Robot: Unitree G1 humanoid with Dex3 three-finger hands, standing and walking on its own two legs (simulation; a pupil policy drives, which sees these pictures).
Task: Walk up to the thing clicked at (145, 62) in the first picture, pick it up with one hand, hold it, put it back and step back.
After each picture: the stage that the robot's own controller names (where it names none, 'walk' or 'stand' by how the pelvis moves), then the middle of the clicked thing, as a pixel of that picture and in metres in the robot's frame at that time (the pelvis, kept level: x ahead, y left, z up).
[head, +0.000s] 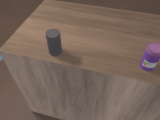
stand; (150, 57) +0.50 -0.30 -0.01
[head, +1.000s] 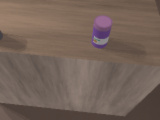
sink last; (101, 32) +0.53 -0.06 +0.03
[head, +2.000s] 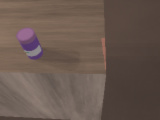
rise first; (30, 44) +0.50 +0.23 +0.03
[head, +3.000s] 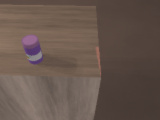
stand; (33, 49) +0.53 +0.20 +0.01
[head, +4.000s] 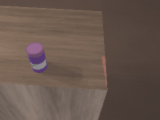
stand; (37, 58) +0.48 +0.19 +0.00
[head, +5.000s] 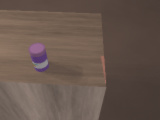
stand; (39, 57) +0.51 +0.19 -0.01
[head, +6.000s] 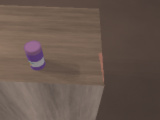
stand; (35, 56) +0.50 +0.20 -0.01
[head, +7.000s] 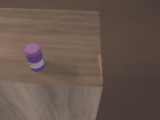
stand; (34, 57) +0.50 +0.20 -0.01
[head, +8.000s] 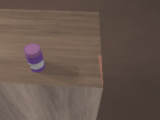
stand; (35, 58) +0.50 +0.20 -0.01
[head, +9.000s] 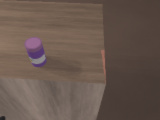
rise first; (36, 52) +0.50 +0.20 +0.00
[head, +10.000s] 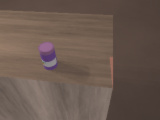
go down; (48, 56) +0.52 +0.19 +0.00
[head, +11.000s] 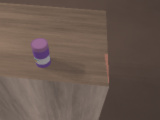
go down; (41, 53) +0.51 +0.17 +0.01
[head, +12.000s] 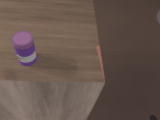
go down; (25, 49) +0.48 +0.17 +0.03
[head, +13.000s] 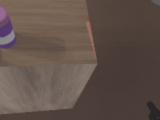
close in; (0, 28) +0.50 +0.19 +0.07
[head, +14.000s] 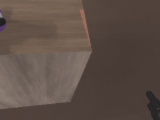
close; out of the picture +0.54 +0.19 +0.09
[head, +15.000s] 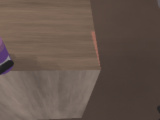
lift; out of the picture +0.43 +0.23 +0.07
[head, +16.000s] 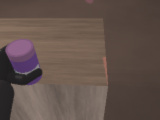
lift; (25, 63) +0.32 +0.16 +0.20
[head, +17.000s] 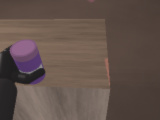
hold; (29, 62) +0.33 +0.15 +0.19
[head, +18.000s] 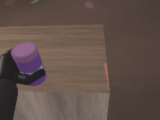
hold; (30, 64) +0.33 +0.15 +0.19
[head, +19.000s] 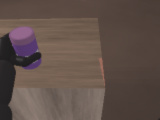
crouch; (26, 48) +0.39 +0.16 +0.19
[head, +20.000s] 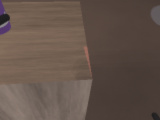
lower; out of the picture +0.50 +0.20 +0.21
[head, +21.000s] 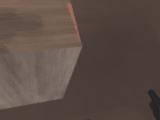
lower; out of the picture +0.56 +0.20 +0.10
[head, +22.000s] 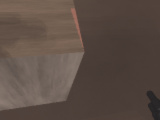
lower; out of the picture +0.54 +0.20 +0.09
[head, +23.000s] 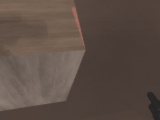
lower; out of the picture +0.55 +0.20 +0.10
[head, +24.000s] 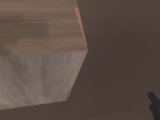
lower; out of the picture +0.55 +0.20 +0.09
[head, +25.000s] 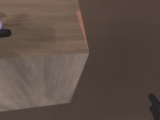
open; out of the picture +0.53 +0.19 +0.09
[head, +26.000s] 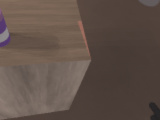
sink last; out of the picture +0.52 +0.19 +0.07
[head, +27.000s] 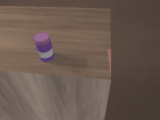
stand; (44, 47) +0.54 +0.19 +0.05
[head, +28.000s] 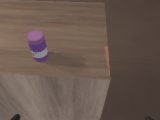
stand; (38, 46) +0.52 +0.18 +0.05
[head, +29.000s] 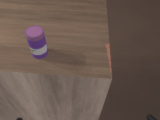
stand; (37, 42) +0.51 +0.18 +0.06
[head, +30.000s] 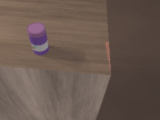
stand; (38, 39) +0.53 +0.18 +0.05
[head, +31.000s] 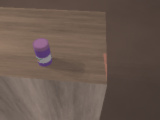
walk; (43, 52) +0.54 +0.18 -0.01
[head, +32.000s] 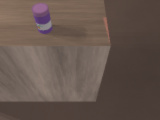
walk; (42, 19) +0.63 +0.17 +0.01
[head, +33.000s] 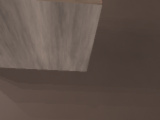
walk; out of the picture +0.92 +0.16 +0.02
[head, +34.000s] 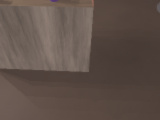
stand; out of the picture +1.15 +0.22 +0.01
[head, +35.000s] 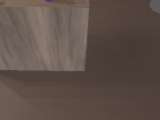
stand; out of the picture +1.13 +0.21 -0.01
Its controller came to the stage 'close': yes
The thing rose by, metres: 0.20
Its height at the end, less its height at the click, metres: +0.00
